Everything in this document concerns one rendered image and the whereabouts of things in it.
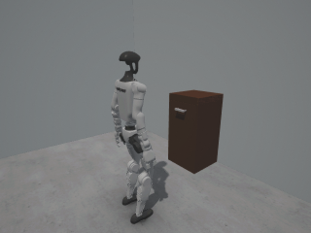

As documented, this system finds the right robot forearm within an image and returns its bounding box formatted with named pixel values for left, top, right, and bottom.
left=134, top=113, right=151, bottom=150

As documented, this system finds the robot left foot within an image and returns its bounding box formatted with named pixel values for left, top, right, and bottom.
left=122, top=193, right=137, bottom=206

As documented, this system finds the left robot upper arm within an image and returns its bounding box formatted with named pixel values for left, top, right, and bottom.
left=111, top=80, right=119, bottom=112

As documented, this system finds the robot left hand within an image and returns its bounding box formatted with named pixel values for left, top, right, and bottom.
left=114, top=130, right=126, bottom=147

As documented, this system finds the humanoid robot torso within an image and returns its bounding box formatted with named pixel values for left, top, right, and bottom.
left=117, top=78, right=142, bottom=145

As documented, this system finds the left robot forearm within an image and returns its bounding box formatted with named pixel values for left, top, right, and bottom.
left=111, top=109, right=122, bottom=131

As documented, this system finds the drawer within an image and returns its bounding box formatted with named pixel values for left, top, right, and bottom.
left=170, top=100, right=197, bottom=120

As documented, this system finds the cabinet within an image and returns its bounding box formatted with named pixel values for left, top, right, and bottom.
left=168, top=90, right=224, bottom=174

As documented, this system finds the right robot upper arm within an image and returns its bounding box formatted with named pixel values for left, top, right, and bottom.
left=132, top=82, right=147, bottom=122

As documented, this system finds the handle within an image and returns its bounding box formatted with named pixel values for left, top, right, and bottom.
left=174, top=108, right=187, bottom=113

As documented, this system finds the robot right hand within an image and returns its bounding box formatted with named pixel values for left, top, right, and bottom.
left=143, top=149, right=157, bottom=173

